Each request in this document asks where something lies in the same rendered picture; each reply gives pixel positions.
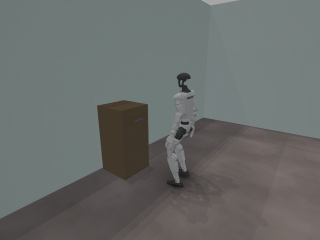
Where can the handle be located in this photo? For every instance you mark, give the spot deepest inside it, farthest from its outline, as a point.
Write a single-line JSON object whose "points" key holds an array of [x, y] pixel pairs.
{"points": [[139, 120]]}

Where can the drawer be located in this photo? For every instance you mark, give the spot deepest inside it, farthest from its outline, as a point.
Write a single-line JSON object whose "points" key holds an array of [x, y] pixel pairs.
{"points": [[128, 121]]}

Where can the left robot upper arm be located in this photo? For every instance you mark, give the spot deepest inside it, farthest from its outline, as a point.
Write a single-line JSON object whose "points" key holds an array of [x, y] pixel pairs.
{"points": [[178, 103]]}

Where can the cabinet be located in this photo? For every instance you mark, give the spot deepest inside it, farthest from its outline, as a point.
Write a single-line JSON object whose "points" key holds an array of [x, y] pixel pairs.
{"points": [[125, 152]]}

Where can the robot left hand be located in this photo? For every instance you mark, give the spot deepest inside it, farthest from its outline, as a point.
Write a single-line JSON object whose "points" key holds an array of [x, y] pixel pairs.
{"points": [[170, 139]]}

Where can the right robot upper arm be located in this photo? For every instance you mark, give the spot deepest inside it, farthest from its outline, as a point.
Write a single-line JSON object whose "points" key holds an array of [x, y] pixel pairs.
{"points": [[195, 108]]}

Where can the robot left forearm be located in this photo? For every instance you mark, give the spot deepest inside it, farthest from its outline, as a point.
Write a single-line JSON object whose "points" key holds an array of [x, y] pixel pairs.
{"points": [[176, 124]]}

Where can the robot right hand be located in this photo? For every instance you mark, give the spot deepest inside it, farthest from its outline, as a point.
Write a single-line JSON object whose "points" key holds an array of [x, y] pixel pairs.
{"points": [[192, 132]]}

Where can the robot left foot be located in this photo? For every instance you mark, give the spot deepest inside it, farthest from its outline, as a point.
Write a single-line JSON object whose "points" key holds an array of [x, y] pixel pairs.
{"points": [[173, 183]]}

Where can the robot right forearm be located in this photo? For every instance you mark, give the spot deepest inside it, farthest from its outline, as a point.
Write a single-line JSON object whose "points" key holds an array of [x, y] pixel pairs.
{"points": [[193, 118]]}

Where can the humanoid robot head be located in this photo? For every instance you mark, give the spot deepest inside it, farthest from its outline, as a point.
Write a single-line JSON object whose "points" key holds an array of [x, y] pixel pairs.
{"points": [[183, 77]]}

